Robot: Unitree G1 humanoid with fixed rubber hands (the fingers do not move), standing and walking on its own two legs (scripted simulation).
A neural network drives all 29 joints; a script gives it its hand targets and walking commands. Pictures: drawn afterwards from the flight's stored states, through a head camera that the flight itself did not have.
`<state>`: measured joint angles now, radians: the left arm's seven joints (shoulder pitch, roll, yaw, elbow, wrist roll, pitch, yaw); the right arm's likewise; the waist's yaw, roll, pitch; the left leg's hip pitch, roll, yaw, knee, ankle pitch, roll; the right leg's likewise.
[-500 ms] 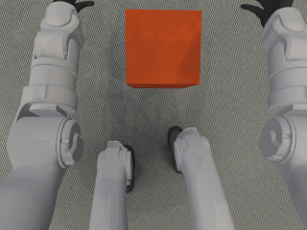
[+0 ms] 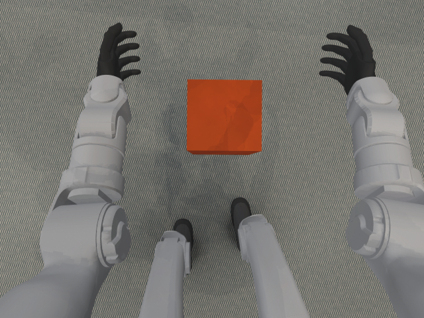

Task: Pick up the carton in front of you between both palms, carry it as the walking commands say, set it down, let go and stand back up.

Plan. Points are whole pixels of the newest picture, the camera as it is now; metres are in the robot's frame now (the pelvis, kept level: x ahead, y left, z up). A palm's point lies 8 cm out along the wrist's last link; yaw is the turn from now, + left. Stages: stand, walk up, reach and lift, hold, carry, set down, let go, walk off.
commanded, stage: let go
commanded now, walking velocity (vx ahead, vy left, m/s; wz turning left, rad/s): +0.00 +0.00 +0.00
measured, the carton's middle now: (222, 122) +0.50 -0.08 -0.53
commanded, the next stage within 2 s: stand in 1.26 s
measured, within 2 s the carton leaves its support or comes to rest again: neither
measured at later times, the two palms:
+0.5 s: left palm (47, 191) +0.36 +0.18 +0.00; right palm (418, 189) +0.30 -0.27 +0.00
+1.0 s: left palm out of the picture +0.25 +0.25 +0.06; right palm (421, 267) +0.24 -0.22 +0.05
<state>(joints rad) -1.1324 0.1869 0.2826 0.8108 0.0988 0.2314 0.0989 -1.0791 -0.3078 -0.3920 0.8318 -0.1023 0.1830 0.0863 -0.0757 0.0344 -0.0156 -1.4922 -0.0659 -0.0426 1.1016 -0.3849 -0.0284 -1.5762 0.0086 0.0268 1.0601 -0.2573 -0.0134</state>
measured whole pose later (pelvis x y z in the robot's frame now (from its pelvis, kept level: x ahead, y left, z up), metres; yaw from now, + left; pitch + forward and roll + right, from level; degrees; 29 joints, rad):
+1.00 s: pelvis +0.08 +0.02 +0.12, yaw -3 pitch -4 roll -1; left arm 0.22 0.21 0.04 0.43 0.00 0.10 -0.06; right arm 0.22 -0.22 -0.05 0.42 -0.01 0.12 0.08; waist 0.00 0.03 0.10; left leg -0.06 -0.03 -0.05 0.46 -0.33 0.03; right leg -0.15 0.02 0.04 0.43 -0.22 0.01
